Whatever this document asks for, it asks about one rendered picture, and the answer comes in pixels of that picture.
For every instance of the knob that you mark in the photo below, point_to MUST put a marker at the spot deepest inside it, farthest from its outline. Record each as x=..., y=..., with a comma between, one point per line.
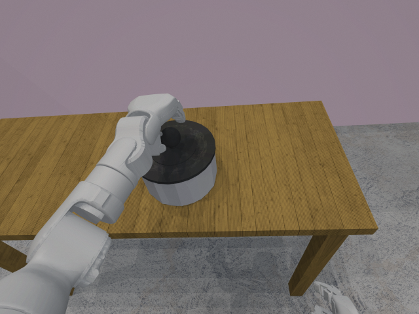
x=171, y=137

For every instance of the robot left hand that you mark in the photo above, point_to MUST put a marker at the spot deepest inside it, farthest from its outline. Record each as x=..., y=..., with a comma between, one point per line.
x=165, y=106

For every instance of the robot left forearm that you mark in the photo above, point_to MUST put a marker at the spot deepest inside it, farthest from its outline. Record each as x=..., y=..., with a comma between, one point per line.
x=102, y=195

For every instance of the lid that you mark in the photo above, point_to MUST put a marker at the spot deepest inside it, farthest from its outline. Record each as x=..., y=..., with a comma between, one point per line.
x=188, y=159

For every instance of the table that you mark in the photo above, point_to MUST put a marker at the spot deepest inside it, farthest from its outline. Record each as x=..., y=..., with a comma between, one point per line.
x=281, y=171

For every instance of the left robot upper arm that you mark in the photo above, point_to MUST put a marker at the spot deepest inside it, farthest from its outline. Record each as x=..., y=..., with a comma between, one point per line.
x=70, y=256

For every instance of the robot right hand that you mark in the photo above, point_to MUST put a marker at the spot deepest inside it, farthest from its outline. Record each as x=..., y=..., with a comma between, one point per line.
x=340, y=304

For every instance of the pot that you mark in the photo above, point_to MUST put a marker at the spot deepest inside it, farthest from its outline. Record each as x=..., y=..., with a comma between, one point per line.
x=187, y=192

